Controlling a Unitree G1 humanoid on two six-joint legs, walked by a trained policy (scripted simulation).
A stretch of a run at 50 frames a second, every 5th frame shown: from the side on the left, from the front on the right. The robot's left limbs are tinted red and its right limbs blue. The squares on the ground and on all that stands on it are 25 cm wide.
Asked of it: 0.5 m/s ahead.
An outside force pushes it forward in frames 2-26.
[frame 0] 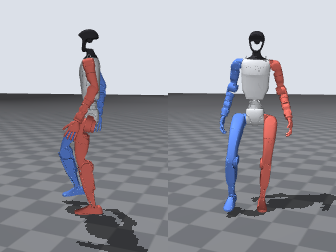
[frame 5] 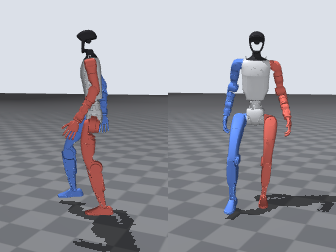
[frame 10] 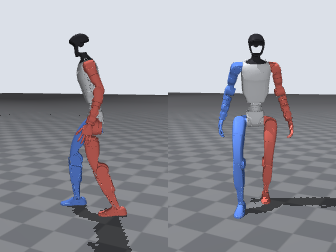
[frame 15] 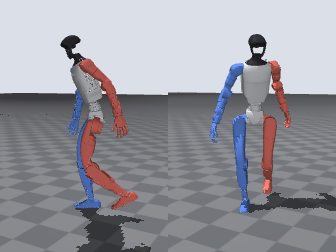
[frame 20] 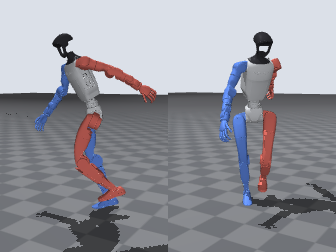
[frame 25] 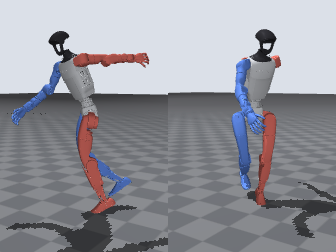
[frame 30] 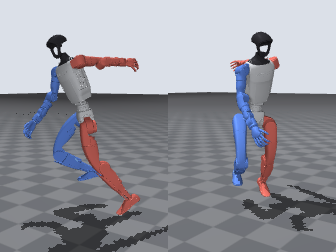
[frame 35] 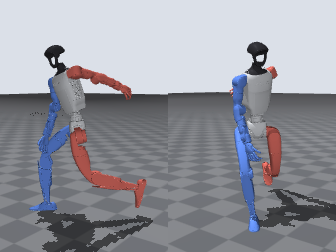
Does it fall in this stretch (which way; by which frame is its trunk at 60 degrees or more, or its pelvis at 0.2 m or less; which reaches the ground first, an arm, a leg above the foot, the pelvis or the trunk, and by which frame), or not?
no
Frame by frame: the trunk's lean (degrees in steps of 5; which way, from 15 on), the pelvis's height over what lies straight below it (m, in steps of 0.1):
0: 5, 0.8
5: 5, 0.8
10: 15 forward, 0.8
15: 20 forward, 0.8
20: 25 forward, 0.8
25: 25 forward, 0.8
30: 25 forward, 0.8
35: 20 forward, 0.7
